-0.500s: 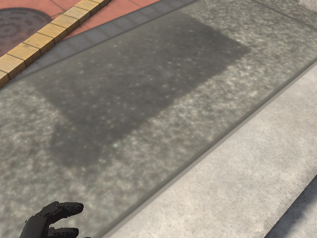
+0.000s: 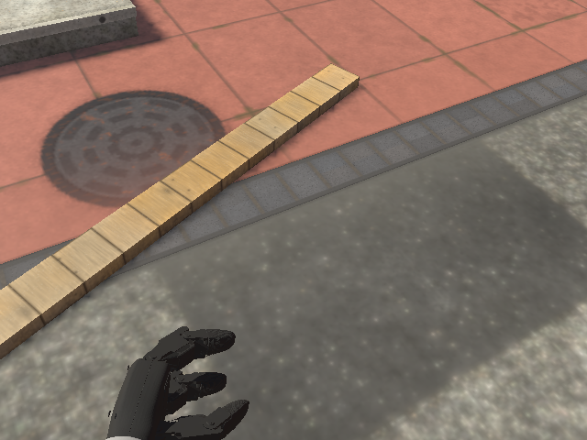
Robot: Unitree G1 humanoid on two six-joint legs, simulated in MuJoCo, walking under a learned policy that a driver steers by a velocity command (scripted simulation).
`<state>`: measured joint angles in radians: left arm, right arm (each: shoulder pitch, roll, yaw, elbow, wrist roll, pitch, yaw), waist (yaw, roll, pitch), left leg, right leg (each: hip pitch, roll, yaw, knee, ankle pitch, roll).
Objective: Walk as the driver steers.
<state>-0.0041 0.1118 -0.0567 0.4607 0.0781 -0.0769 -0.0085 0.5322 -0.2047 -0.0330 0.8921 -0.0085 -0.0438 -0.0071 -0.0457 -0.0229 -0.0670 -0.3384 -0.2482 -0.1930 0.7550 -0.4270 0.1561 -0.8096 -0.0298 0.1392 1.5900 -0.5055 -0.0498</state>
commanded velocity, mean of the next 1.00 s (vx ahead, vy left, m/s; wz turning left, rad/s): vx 0.97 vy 0.00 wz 0.86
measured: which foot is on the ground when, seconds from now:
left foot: down 0.00-0.22, up 0.24-0.64, down 0.66-1.00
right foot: up 0.00-0.20, down 0.22-0.62, up 0.64-0.96, down 0.98-1.00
